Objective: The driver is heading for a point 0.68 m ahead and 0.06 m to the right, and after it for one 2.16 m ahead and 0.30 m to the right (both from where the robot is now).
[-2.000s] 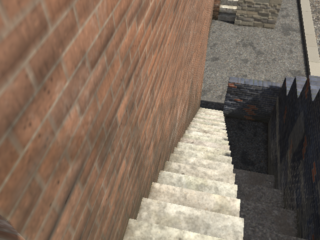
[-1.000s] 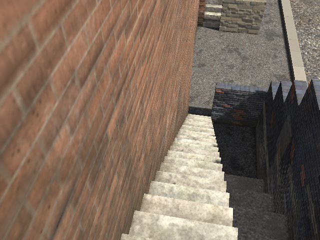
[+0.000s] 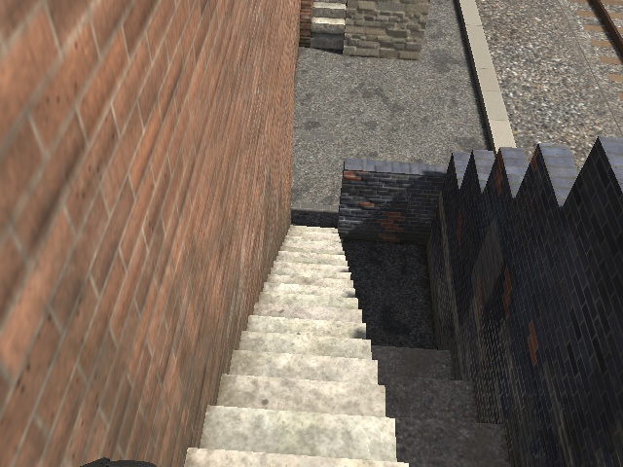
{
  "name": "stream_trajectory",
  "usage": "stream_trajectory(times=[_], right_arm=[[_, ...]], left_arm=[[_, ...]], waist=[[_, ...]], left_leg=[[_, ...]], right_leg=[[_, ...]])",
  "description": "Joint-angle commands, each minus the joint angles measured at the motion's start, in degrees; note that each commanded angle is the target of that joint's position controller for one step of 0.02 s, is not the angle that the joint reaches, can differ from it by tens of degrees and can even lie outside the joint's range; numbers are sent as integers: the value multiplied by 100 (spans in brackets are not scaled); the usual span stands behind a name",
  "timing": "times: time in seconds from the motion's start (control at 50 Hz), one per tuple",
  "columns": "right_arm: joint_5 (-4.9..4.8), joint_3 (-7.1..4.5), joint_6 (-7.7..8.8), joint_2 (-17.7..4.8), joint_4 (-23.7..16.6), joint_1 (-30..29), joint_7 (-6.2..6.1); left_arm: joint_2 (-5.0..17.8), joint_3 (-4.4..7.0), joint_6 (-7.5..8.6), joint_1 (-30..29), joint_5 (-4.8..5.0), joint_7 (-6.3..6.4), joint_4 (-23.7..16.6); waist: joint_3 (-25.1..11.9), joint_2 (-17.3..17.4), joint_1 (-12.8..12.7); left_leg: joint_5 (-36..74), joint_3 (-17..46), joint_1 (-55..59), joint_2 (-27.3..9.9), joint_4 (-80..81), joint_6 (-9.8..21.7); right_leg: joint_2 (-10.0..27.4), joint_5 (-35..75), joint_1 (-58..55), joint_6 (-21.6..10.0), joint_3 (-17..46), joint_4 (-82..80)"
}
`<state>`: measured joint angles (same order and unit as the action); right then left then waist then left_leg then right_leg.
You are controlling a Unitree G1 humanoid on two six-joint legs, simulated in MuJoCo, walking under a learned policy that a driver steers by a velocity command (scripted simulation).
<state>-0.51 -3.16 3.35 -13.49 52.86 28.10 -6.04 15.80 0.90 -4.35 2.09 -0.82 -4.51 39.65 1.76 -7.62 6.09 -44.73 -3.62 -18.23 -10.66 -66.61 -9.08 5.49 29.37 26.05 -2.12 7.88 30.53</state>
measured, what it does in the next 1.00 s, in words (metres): goes down: right foot 0.21 m lower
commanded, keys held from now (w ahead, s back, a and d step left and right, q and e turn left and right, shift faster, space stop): w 1.00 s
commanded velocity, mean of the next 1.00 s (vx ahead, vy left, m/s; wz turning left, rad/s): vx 0.46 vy -0.14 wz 0.00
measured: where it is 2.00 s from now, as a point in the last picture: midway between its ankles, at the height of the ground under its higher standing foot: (306, 379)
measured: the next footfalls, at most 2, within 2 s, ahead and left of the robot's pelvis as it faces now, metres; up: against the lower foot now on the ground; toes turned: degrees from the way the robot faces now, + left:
right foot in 0.04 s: +0.13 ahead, -0.16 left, -0.21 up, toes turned +0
left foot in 1.08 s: +0.62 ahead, +0.02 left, -0.60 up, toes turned +4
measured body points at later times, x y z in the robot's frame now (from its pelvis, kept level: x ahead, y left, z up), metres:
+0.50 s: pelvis +0.18 -0.13 -0.12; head +0.13 -0.15 +0.33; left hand +0.08 +0.08 -0.27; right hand +0.30 -0.39 -0.25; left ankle +0.40 +0.04 -0.75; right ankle +0.09 -0.16 -0.83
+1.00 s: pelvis +0.50 -0.11 -0.34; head +0.49 -0.10 +0.11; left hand +0.29 +0.11 -0.47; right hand +0.51 -0.38 -0.48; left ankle +0.58 -0.03 -1.09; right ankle +0.24 -0.20 -0.72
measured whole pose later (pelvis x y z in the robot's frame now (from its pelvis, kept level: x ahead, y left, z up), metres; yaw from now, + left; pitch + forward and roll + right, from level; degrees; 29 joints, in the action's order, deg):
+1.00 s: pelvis +0.50 -0.11 -0.34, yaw +5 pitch -1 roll -3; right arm 2.5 -3.3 2.7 -13.9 61.2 19.9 -2.0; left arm 10.6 0.8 4.8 39.6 -3.3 0.3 71.0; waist -1.2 2.7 2.6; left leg 36.7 -1.8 -15.4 0.0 -16.1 11.3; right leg -15.0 -41.3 6.6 -0.8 -4.1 107.1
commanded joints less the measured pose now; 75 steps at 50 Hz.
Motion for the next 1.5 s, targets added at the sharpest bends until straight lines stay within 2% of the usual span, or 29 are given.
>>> stream_trajectory(times=[0.02,0.08,0.1,0.12,0.14,0.16,0.2,0.26,0.34,0.5,0.66,0.8,0.86,0.9,0.96,1.0,1.02,1.06,1.1,1.12,1.14,1.16,1.22,1.26,1.28,1.32,1.38,1.44,1.5], right_arm=[[242,-317,-322,-1002,-183,158,-78],[198,-270,-635,-450,-236,525,194],[100,-243,-584,-454,-642,19,124],[32,-286,-525,-607,-666,-560,8],[-105,-251,-487,-472,-775,-923,-10],[-64,-316,-613,-472,-423,-1119,23],[27,-250,-962,-379,-133,-374,-108],[423,-205,-1135,-45,-107,-565,-66],[370,-249,-1245,-300,62,-1003,95],[173,-76,-918,-208,-97,-2814,199],[137,40,-539,-404,96,-2876,236],[401,-25,-540,-376,456,-2491,317],[212,-181,-548,-546,805,-1049,210],[95,-147,-244,-379,1074,-1066,437],[322,-212,-145,-759,1519,1795,433],[359,-19,-22,-649,1063,1154,322],[127,-14,70,-1004,717,91,225],[207,111,152,-636,529,167,185],[-29,136,268,-1178,1024,1694,150],[-55,-71,385,-1511,1052,1242,85],[-71,-40,527,-1166,1039,1098,93],[-40,138,446,-550,1044,1454,179],[-133,145,262,-905,999,911,-170],[-259,105,318,-950,716,-319,-7],[-103,283,433,-251,505,-754,-41],[382,111,425,-886,15,-1968,-76],[340,-345,469,-1448,116,-2128,222],[-164,-257,442,-160,1024,615,499],[-247,-214,243,-94,1417,2068,484]], left_arm=[[-322,-108,145,951,63,-34,230],[746,119,537,3251,-245,-1,1501],[1334,350,496,3902,165,33,1602],[1143,352,483,3833,324,244,1571],[1201,395,504,3123,178,469,1310],[467,213,524,2158,-56,562,1095],[126,156,653,1950,-470,377,1191],[-430,-114,951,1671,-36,218,1660],[499,56,1137,2043,97,260,2152],[-138,-119,923,2271,151,469,2147],[-217,-24,1042,3225,-288,487,2342],[-43,97,1029,4534,-441,434,2774],[-134,-41,1143,3250,-255,406,2705],[-247,-84,1302,3309,-472,457,2676],[388,145,1150,1595,-282,517,2308],[778,240,835,1682,-11,604,2266],[132,59,674,2226,211,340,1825],[104,-33,512,1320,-139,170,1605],[-271,-93,289,1735,-563,289,1405],[-268,-60,357,2837,-545,427,1540],[132,-8,495,2626,-278,525,1443],[599,58,569,1507,-199,499,1626],[-205,-236,538,736,-354,178,1251],[-290,-148,685,3722,-124,99,2138],[276,-54,939,4023,95,128,2131],[862,211,898,3942,-22,405,2238],[353,170,1087,3447,-505,621,1997],[206,237,1274,272,-65,843,1598],[153,309,1045,-251,-10,709,1573]], waist=[[721,1140,-170],[-875,-1582,-555],[-1245,-2362,-1055],[-1450,-2245,-1475],[-1862,-1929,-1547],[-1196,-643,-1230],[-740,-427,-677],[222,-113,-256],[-26,227,-162],[762,610,-982],[750,1128,-1376],[758,835,-1627],[636,1239,-290],[570,726,-591],[297,1749,1546],[389,750,755],[-290,1035,-516],[-40,1069,-108],[413,2328,-14],[874,2529,-821],[770,2256,-696],[679,-251,-170],[558,540,-154],[-358,768,-1680],[-217,-297,-2043],[724,-353,-2201],[1520,857,-1594],[338,1240,701],[-428,1191,1310]], left_leg=[[2393,367,-1151,-536,727,1444],[-1886,-365,-3872,1198,-5652,1105],[-1478,220,-5454,1312,-6949,1212],[-265,669,-6026,1369,-6749,1322],[838,1078,-5648,1368,-6085,1254],[2147,1181,-5373,1268,-5807,1219],[2208,997,-4679,1330,-5326,1066],[3952,1582,-5203,1386,-3221,868],[4798,1682,-4120,1490,-1539,888],[6603,1445,-2699,1231,1706,961],[6129,1200,-2779,1136,2811,1375],[5195,1679,-4120,1433,2162,1787],[5207,593,-631,1424,2710,1494],[6622,400,-330,1275,3714,1333],[9255,646,2670,347,5911,2265],[9332,839,3691,61,6273,1888],[7819,1252,4366,-152,4374,1968],[7162,394,2640,220,4934,1613],[11101,2526,1651,-1513,4363,3147],[7992,4333,1095,-2576,3439,3583],[6036,4829,1461,-2422,3401,3602],[5909,2713,2050,-862,3159,2918],[6070,1919,366,-147,2806,2401],[4389,761,-2685,577,-156,1944],[823,-162,-4074,1359,-2116,1290],[544,456,-5559,852,-1981,1198],[2207,716,-5549,753,244,849],[8895,647,1924,616,3030,650],[9845,530,3203,566,3623,836]], right_leg=[[316,-713,-1711,-288,-147,-1660],[425,3049,-5084,-117,-668,1575],[898,3713,-5451,60,-327,2156],[1000,2367,-5246,310,-66,1624],[1638,-1315,-4400,53,1356,479],[1439,-1762,-3417,166,1508,101],[1661,-2351,-2289,-793,1754,-289],[979,-1918,-1653,-41,920,-38],[922,-856,-1833,-307,1018,-745],[-3,-2969,-1630,-33,170,-932],[-82,-1167,-2770,-247,394,590],[-16,-665,-4060,-538,1531,1919],[-150,-366,-1214,-440,912,2859],[-962,-2936,-1376,-327,75,4214],[-2022,-6471,683,339,-763,8427],[-2360,-7940,1864,253,-1226,9090],[-1506,-6908,2712,468,-578,7004],[-1477,-6302,1079,269,-568,5667],[-1280,-7916,1020,393,-801,6030],[248,-6401,2179,11,1001,4840],[169,-6031,3436,121,1713,4985],[-685,-4989,3427,512,966,4151],[-527,-3939,180,404,-293,743],[-641,-1796,-3807,-64,-607,956],[224,-1023,-4513,-13,532,-453],[535,-2798,-4149,-358,1976,-268],[39,-5065,-3177,-740,1333,280],[-773,-5804,1601,-458,-856,1266],[-1498,-6783,1209,-6,-1763,3807]])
